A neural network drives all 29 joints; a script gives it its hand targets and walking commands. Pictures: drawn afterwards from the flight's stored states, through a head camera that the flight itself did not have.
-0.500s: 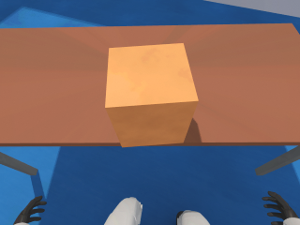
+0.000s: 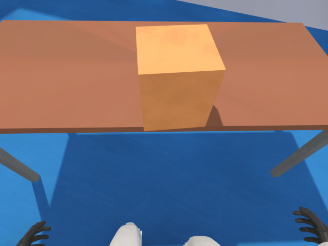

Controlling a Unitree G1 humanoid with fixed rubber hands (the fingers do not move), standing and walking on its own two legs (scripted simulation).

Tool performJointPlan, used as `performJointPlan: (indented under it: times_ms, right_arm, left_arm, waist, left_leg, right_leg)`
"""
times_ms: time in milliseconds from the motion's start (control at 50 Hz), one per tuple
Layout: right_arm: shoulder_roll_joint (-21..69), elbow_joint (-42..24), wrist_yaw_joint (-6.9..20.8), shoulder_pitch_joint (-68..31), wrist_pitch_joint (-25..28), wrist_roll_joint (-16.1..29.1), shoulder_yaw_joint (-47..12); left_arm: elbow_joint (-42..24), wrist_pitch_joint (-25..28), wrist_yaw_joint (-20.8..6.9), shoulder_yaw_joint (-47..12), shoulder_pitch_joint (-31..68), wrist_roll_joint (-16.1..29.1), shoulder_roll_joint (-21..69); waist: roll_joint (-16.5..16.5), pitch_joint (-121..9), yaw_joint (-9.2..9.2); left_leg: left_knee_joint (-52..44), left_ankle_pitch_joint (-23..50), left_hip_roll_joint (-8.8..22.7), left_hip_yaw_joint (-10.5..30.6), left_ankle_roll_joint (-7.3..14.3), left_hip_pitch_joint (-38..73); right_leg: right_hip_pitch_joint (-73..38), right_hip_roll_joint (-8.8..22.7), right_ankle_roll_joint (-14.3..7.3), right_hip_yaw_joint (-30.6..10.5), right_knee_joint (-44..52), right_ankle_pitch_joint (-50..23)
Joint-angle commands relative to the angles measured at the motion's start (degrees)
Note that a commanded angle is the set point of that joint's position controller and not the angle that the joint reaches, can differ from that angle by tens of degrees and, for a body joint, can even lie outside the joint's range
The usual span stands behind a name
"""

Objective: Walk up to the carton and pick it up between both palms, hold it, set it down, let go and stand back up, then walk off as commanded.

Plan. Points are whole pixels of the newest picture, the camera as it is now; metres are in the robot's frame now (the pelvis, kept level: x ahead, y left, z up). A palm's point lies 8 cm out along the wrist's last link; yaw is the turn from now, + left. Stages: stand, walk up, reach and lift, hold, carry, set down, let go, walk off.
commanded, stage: walk up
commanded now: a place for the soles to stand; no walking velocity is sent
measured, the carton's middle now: (173, 81) +0.56 -0.01 +0.02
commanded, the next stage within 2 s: none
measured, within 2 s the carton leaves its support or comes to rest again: neither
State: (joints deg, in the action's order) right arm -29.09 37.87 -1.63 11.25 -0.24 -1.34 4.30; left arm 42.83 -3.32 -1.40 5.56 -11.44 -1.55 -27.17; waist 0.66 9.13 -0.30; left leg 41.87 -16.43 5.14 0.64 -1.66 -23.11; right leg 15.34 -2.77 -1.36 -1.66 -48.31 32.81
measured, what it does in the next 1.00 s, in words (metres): steps on the spot: right foot, then left foot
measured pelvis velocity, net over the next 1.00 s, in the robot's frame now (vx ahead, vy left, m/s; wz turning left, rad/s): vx -0.02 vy -0.01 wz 0.06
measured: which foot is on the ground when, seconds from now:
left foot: down 0.00-0.04, up 0.06-0.28, down 0.30-1.00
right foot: up 0.00-0.00, down 0.02-1.00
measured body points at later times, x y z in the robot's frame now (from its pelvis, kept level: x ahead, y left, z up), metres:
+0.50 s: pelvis -0.04 -0.02 +0.02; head -0.03 -0.02 +0.47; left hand +0.04 +0.31 -0.08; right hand +0.08 -0.33 -0.08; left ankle -0.03 +0.11 -0.71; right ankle -0.04 -0.12 -0.71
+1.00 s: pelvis -0.02 -0.01 +0.03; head -0.01 -0.01 +0.48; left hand +0.06 +0.33 -0.08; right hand +0.12 -0.32 -0.08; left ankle -0.03 +0.11 -0.71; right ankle -0.04 -0.12 -0.71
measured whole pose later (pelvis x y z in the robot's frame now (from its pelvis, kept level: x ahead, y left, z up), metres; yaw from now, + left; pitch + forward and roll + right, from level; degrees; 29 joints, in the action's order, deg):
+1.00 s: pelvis -0.02 -0.01 +0.03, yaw +3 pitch -2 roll +0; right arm -23.5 56.7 0.2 5.8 1.6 -0.5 0.2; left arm 58.4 1.6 -0.3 0.3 -6.7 -0.2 -24.2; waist -0.1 3.0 -0.7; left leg 23.0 -12.4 -1.5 2.5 0.8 -8.4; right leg 5.6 -0.4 -0.5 0.7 -21.9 14.2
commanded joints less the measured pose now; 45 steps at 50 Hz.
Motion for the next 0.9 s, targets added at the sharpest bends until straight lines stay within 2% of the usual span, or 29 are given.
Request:
performJointPlan:
  times_ms: [0, 20, 40, 60, 80, 100, 120, 160, 180, 220, 260, 280, 300, 320, 340, 360, 400, 440, 460, 500, 540, 580, 600, 620, 660, 740, 780, 860, 880]
  right_arm:
    - [-7.74, -2.19, -0.25, 1.09, -0.46, -0.14, 2.1]
    - [-4.65, -2.45, -0.57, 3.15, -0.42, 0.79, 1.0]
    - [-7.69, -1.91, -1.51, -2.04, -0.01, 1.09, 1.65]
    - [-9.27, 0.06, -1.24, -1.44, 0.37, 1.37, 2.01]
    - [-8.18, 1.88, -0.68, 2.52, 0.68, 1.76, 1.84]
    - [-7.41, 3.29, -0.51, 5.53, 0.75, 1.33, 1.63]
    - [-6.9, 3.91, -0.45, 5.7, 1.06, 1.39, 1.53]
    - [-6.57, 4.0, 0.31, 4.2, 1.59, 1.01, 0.51]
    - [-5.98, 3.7, 0.54, 2.7, 1.68, 0.76, 0.18]
    - [-5.33, 4.77, 0.78, 3.56, 2.01, 0.71, 0.28]
    - [-4.11, 6.33, 0.68, 4.2, 2.77, 0.24, -0.23]
    - [-4.21, 6.18, 0.54, 4.26, 3.33, -0.04, 0.18]
    - [-5.63, 6.05, 0.15, 6.4, 3.92, -0.81, 0.55]
    - [-9.11, 5.22, 0.5, 3.39, 4.11, -0.63, 0.66]
    - [-11.09, 5.47, 0.85, 2.56, 4.03, -0.09, 0.86]
    - [-9.03, 6.21, 1.1, 0.76, 3.9, 0.51, 0.37]
    - [-7.15, 6.6, 1.23, -1.13, 3.5, 0.6, -0.67]
    - [-4.92, 7.52, 1.65, -1.11, 3.16, 0.73, -1.21]
    - [-4.48, 8.4, 1.62, -0.59, 3.0, 0.55, -1.45]
    - [-4.21, 8.87, 1.69, -0.52, 3.07, 0.58, -1.31]
    - [-5.01, 10.19, 1.75, -0.42, 3.36, 0.2, -1.21]
    - [-5.2, 10.86, 1.74, -1.85, 3.48, 0.95, -1.25]
    - [-4.81, 11.11, 1.6, -2.79, 3.38, 0.92, -1.34]
    - [-4.95, 10.87, 1.53, -3.61, 3.35, 0.96, -1.26]
    - [-5.13, 12.02, 1.44, -3.13, 3.15, 0.8, -1.13]
    - [-5.2, 13.58, 1.44, -4.73, 2.87, 0.93, -1.58]
    - [-5.05, 14.03, 1.37, -6.24, 2.97, 1.05, -1.81]
    - [-5.13, 15.49, 1.36, -6.79, 2.64, 0.87, -1.78]
    - [-4.98, 15.7, 1.33, -5.98, 2.6, 0.91, -1.76]
  left_arm:
    - [0.74, 2.0, 0.06, 3.6, -10.06, -0.91, -8.61]
    - [-1.29, 2.56, 0.03, 4.22, -5.62, -2.06, -13.32]
    - [-2.8, 2.85, -0.17, 4.34, -2.8, -1.92, -15.99]
    - [-3.06, 3.36, -0.23, 4.15, 0.98, -0.93, -13.43]
    - [-2.51, 4.02, 0.14, 2.9, 2.36, -0.02, -10.71]
    - [-3.25, 4.2, 0.51, 2.57, 4.69, -0.23, -9.56]
    - [-3.12, 4.09, 0.53, 2.55, 3.48, 0.13, -9.48]
    - [-1.69, 4.54, 0.34, 2.33, -1.43, -0.4, -10.12]
    - [-1.93, 4.69, 0.24, 2.42, -3.22, -0.49, -9.45]
    - [-1.38, 4.43, 0.29, 1.97, -3.0, -0.11, -10.03]
    - [-1.6, 4.13, 0.3, 0.97, -2.62, 0.8, -9.5]
    - [-2.07, 4.01, 0.4, 0.16, -2.5, 0.98, -7.79]
    - [-2.81, 4.25, 0.25, -0.88, -2.82, 1.39, -5.46]
    - [-1.6, 4.01, 0.19, -1.13, -1.58, 1.88, -4.58]
    - [-0.29, 3.76, 0.92, -0.15, -1.18, 1.81, -7.14]
    - [1.38, 4.07, 0.78, -0.41, -1.75, 1.53, -7.22]
    - [2.13, 4.99, 0.68, -0.54, -3.29, 1.02, -6.56]
    - [2.68, 6.01, 0.7, -0.19, -2.72, 0.42, -8.94]
    - [2.85, 6.2, 0.58, -0.24, -0.84, 0.83, -9.65]
    - [4.17, 6.18, 0.7, -0.78, 0.61, 0.72, -8.72]
    - [4.83, 6.23, 0.68, -1.59, 1.7, 1.02, -7.48]
    - [6.21, 6.47, 0.79, -1.63, 1.62, 1.15, -7.41]
    - [6.51, 6.61, 0.93, -2.05, 2.26, 1.19, -7.53]
    - [7.21, 6.46, 1.04, -1.91, 1.29, 1.38, -7.74]
    - [8.23, 6.22, 1.25, -1.86, 3.31, 1.13, -7.81]
    - [9.96, 5.91, 1.28, -2.19, 3.2, 1.67, -6.85]
    - [10.55, 5.83, 1.29, -2.64, 3.97, 1.64, -6.48]
    - [12.03, 5.73, 1.42, -2.94, 5.0, 1.56, -6.66]
    - [12.41, 5.67, 1.32, -2.74, 5.34, 1.54, -6.55]
  waist:
    - [-1.49, -6.58, -3.03]
    - [11.7, -4.55, -1.34]
    - [7.61, -3.75, -3.54]
    - [1.67, 0.08, -1.5]
    - [0.26, 0.49, 1.0]
    - [3.13, 0.26, 2.25]
    - [5.23, -0.11, 1.07]
    - [8.75, -3.54, -2.0]
    - [7.57, -4.13, -2.74]
    - [8.71, -6.54, -2.11]
    - [4.25, -8.03, -0.5]
    - [3.58, -9.4, 0.13]
    - [-0.09, -12.4, 1.42]
    - [-5.76, -11.5, -0.31]
    - [-5.58, -6.89, -0.57]
    - [-3.15, -6.59, -1.45]
    - [-3.88, -5.47, -2.1]
    - [-2.91, -6.47, -1.25]
    - [-2.59, -5.7, -0.45]
    - [0.85, -4.2, 1.03]
    - [-0.01, -6.49, 1.08]
    - [0.59, -8.91, -0.27]
    - [-0.42, -7.45, -0.26]
    - [1.14, -7.74, -0.66]
    - [0.51, -8.51, 0.39]
    - [-2.37, -10.65, -0.45]
    - [-0.5, -10.99, -0.89]
    - [-1.11, -9.94, -1.16]
    - [-2.5, -11.32, -0.22]
  left_leg:
    - [1.62, -5.38, 2.13, 6.58, 7.97, -6.43]
    - [14.14, -18.76, -7.49, 2.15, 4.29, -14.65]
    - [18.67, -19.93, -5.41, 10.6, 3.69, -7.31]
    - [20.78, -14.91, -4.76, 10.93, 3.76, -4.48]
    - [19.27, -9.53, -6.14, 11.02, 3.24, -5.33]
    - [18.23, -7.01, -6.34, 8.8, 2.96, -5.06]
    - [15.71, -7.29, -5.73, 6.83, 2.43, -2.45]
    - [6.03, -9.9, -5.31, 4.66, 1.96, -2.72]
    - [2.95, -11.46, -5.33, 4.16, 1.84, -2.55]
    - [-4.95, -10.32, -5.35, 1.59, 2.5, 0.92]
    - [-16.44, 0.85, -7.14, 0.03, 3.95, 10.73]
    - [-18.66, 5.46, -5.67, 3.31, 4.92, 15.5]
    - [-22.14, 3.99, 0.1, 12.2, 6.74, 19.89]
    - [-24.79, -2.94, 7.8, 26.73, 11.14, 15.37]
    - [-25.02, -10.75, 11.22, 27.1, 14.86, 7.82]
    - [-25.4, -12.42, 9.8, 24.33, 13.96, 5.94]
    - [-21.73, -3.59, 4.3, 15.01, 8.37, 4.29]
    - [-16.75, -3.12, -2.48, 7.79, 3.92, 4.28]
    - [-15.57, -2.24, -3.8, 5.83, 3.53, 4.91]
    - [-16.18, -1.62, -3.96, 5.88, 4.48, 8.69]
    - [-17.88, 3.48, -2.25, 7.26, 4.73, 13.47]
    - [-17.82, 11.0, -0.25, 8.27, 5.61, 13.91]
    - [-17.31, 13.88, -0.51, 7.77, 5.22, 13.63]
    - [-17.44, 14.52, -0.79, 7.31, 5.24, 13.31]
    - [-18.47, 16.26, -0.74, 6.75, 4.89, 13.77]
    - [-19.8, 17.74, 0.69, 8.0, 4.98, 15.16]
    - [-20.02, 18.18, 0.85, 7.85, 5.15, 15.83]
    - [-20.93, 19.46, 0.74, 7.62, 4.96, 16.17]
    - [-21.56, 18.33, 0.83, 7.44, 4.66, 16.62]
  right_leg:
    - [-10.08, 3.97, -2.82, -5.32, 29.09, -4.21]
    - [-6.43, 16.59, -7.3, -26.54, 33.91, -0.94]
    - [7.97, 24.56, -12.62, -33.16, 35.57, 0.48]
    - [10.52, 21.16, -11.25, -25.66, 32.96, -4.83]
    - [5.91, 16.52, -9.57, -17.98, 29.59, -11.62]
    - [6.15, 13.9, -9.31, -12.61, 29.1, -14.72]
    - [5.85, 12.58, -8.49, -9.69, 29.08, -14.82]
    - [-2.52, 12.53, -8.93, -9.37, 28.08, -14.3]
    - [-4.11, 13.14, -9.79, -10.73, 27.2, -14.21]
    - [-6.63, 14.76, -9.84, -10.71, 24.88, -19.33]
    - [-1.57, 14.77, -7.94, -8.42, 21.55, -22.8]
    - [0.12, 12.55, -5.81, -6.24, 18.42, -28.89]
    - [2.95, 11.01, -3.6, -5.33, 14.32, -27.82]
    - [5.66, 4.03, -0.77, -1.16, 11.58, -9.72]
    - [2.38, 4.37, -0.8, -0.21, 9.44, -3.3]
    - [-0.02, 4.04, -1.1, -0.05, 11.34, -4.13]
    - [-4.79, 4.61, -1.13, -0.5, 21.66, -12.45]
    - [-5.27, 9.98, -3.26, -9.77, 28.92, -11.44]
    - [-4.41, 12.16, -4.0, -11.74, 30.6, -10.44]
    - [-0.63, 12.84, -4.76, -10.13, 29.94, -12.48]
    - [0.2, 10.79, -3.33, -7.6, 28.98, -18.02]
    - [-4.06, 9.18, -1.67, -4.72, 27.27, -25.42]
    - [-3.64, 9.16, -2.0, -4.61, 27.81, -27.4]
    - [-5.92, 8.79, -1.79, -4.32, 28.01, -29.75]
    - [-7.34, 9.63, -2.16, -4.12, 26.84, -32.66]
    - [-8.5, 8.89, -1.43, -2.88, 27.3, -30.21]
    - [-8.76, 8.92, -1.33, -2.5, 27.6, -30.64]
    - [-9.14, 9.0, -1.23, -2.22, 28.32, -31.53]
    - [-9.5, 8.71, -1.3, -2.18, 28.41, -29.71]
